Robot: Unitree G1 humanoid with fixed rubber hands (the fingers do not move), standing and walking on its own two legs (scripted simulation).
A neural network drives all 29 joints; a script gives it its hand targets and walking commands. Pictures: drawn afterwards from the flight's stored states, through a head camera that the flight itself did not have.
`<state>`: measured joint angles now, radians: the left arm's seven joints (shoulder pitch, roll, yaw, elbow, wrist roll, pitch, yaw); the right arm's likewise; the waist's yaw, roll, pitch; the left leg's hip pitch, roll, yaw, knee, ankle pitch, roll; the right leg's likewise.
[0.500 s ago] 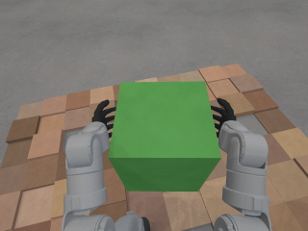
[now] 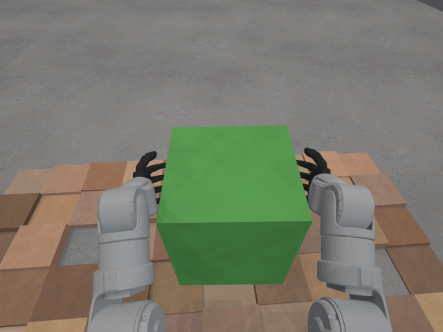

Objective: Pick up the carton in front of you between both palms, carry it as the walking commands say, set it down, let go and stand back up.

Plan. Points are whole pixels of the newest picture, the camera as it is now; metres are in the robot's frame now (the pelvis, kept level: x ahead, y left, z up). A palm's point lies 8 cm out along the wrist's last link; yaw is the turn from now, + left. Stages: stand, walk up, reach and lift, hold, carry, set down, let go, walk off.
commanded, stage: carry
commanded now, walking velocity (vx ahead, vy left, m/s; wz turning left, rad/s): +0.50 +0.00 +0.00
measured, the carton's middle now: (230, 209) +0.35 +0.00 +0.05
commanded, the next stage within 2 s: none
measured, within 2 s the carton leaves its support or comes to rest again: neither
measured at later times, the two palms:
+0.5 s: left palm (181, 77) +0.64 +0.11 +0.18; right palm (308, 81) +0.63 -0.19 +0.18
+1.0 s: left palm (186, 37) +0.96 +0.13 +0.16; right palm (275, 34) +1.00 -0.17 +0.16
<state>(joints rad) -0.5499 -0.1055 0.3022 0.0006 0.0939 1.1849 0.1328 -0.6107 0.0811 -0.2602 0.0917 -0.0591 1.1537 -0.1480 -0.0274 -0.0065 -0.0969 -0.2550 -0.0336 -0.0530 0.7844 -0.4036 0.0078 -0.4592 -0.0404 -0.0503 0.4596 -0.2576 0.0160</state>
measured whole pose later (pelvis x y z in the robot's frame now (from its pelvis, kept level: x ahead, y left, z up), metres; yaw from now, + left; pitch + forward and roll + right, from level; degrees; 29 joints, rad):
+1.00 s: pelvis +0.63 -0.06 +0.01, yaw +3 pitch +5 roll +1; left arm -0.64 -0.06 0.27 -0.05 0.00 1.21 0.17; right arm -0.64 0.11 -0.31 -0.10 -0.08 1.22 -0.15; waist 0.09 -0.01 -0.05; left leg -0.67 -0.02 0.13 0.65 -0.11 0.05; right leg -0.07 0.02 -0.10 0.47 -0.41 -0.17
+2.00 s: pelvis +1.25 -0.10 -0.01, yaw +2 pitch +5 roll +1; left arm -0.50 -0.10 0.23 -0.01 0.04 1.12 0.15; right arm -0.49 0.10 -0.26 -0.05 -0.06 1.13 -0.15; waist 0.05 0.01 -0.08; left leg -0.71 0.04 0.08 0.71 -0.01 0.04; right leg -0.08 0.07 -0.07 0.37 -0.39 -0.10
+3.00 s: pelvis +1.92 -0.08 -0.02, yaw +4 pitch +5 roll +1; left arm -0.37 -0.14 0.20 -0.19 0.05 1.10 0.15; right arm -0.36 0.11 -0.21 -0.20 -0.03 1.10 -0.14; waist 0.00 0.00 -0.07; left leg -0.64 0.09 0.08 0.67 -0.12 -0.02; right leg -0.12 0.02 -0.14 0.29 -0.27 -0.07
